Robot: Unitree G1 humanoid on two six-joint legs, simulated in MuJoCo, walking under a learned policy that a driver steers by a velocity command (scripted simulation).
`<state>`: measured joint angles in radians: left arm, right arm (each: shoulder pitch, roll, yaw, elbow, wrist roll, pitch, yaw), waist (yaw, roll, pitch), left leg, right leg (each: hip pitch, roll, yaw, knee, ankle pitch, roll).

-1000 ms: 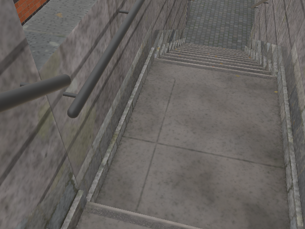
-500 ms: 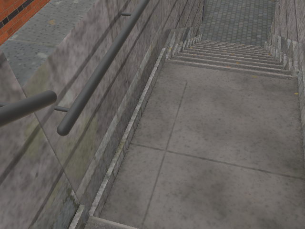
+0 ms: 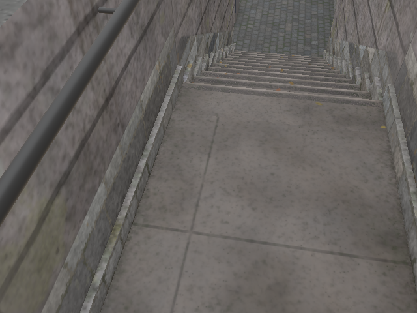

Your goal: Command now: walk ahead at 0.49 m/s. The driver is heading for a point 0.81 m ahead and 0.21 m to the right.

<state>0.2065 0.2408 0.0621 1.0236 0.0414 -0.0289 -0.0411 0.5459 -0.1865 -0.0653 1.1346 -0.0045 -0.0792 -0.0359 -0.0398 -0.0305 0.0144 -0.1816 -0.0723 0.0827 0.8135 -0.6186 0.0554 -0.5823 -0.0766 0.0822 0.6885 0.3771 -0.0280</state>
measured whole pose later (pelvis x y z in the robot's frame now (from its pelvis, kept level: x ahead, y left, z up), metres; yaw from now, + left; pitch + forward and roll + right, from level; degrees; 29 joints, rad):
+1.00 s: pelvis +0.62 -0.04 -0.28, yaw -9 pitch +1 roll +1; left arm 0.10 0.21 0.03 0.91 0.04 -0.04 -0.05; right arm 0.44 -0.19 -0.03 1.06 0.00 -0.10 -0.04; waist -0.02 -0.03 0.08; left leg -0.06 -0.02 0.21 0.42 -0.39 0.05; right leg -0.68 -0.04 -0.03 0.82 -0.06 -0.09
